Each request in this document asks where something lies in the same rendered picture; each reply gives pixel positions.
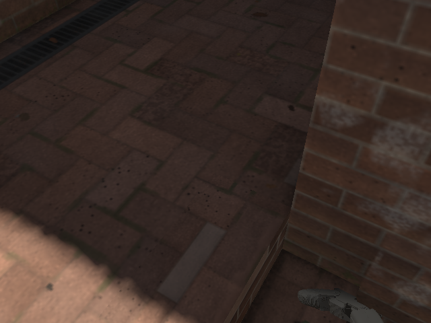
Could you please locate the right robot hand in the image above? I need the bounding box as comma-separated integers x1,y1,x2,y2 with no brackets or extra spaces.
298,288,384,323

